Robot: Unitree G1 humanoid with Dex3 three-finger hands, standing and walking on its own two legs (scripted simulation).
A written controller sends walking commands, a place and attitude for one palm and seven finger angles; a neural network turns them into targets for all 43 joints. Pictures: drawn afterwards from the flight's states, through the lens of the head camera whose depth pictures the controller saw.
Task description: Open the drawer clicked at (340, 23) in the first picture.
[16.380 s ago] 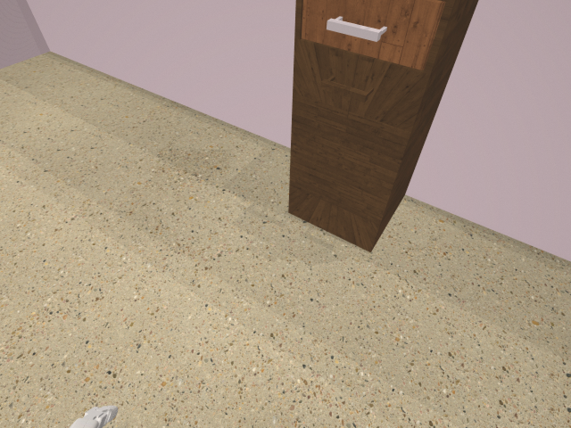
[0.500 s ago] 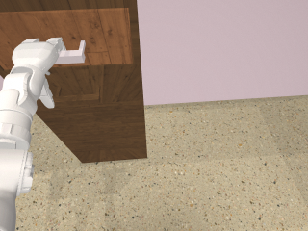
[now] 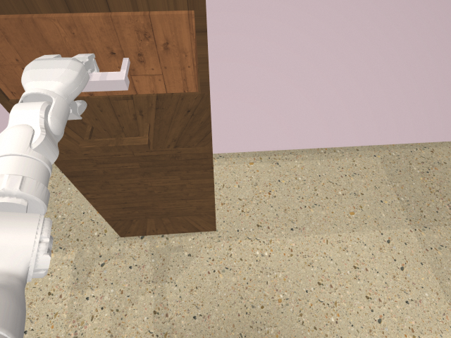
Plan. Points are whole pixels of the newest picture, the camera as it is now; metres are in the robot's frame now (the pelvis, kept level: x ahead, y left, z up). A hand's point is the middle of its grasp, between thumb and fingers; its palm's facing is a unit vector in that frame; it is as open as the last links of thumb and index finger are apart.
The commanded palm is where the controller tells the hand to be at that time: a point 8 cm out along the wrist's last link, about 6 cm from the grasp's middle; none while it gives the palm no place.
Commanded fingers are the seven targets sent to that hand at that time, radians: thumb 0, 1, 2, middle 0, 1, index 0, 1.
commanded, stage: close the thumb around the handle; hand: left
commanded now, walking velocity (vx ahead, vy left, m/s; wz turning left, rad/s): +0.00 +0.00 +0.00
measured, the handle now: (86, 73) +0.55 +0.24 +0.15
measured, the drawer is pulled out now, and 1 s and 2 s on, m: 0.00 0.01 0.03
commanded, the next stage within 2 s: pull the drawer open in 0.18 s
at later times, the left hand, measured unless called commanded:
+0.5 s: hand (74, 104) +0.50 +0.26 +0.12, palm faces -0.02 -0.01 -1.00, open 5.5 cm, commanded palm +0.46 +0.25 +0.18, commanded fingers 0.00 0.90 0.90 -0.40 -1.35 -0.40 -1.35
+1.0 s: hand (73, 106) +0.49 +0.26 +0.13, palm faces -0.05 +0.00 -1.00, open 5.4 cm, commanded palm +0.47 +0.25 +0.18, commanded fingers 0.00 0.90 0.90 -0.40 -1.35 -0.40 -1.35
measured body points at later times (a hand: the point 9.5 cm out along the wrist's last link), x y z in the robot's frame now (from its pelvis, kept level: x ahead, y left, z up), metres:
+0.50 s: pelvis +0.01 +0.00 +0.00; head +0.08 -0.01 +0.45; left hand +0.49 +0.25 +0.18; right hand +0.03 -0.28 -0.13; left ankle -0.03 +0.10 -0.72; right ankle -0.01 -0.13 -0.72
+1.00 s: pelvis +0.01 -0.01 +0.00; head +0.08 -0.01 +0.44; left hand +0.49 +0.25 +0.18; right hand +0.07 -0.28 -0.13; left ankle -0.03 +0.10 -0.72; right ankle -0.01 -0.13 -0.72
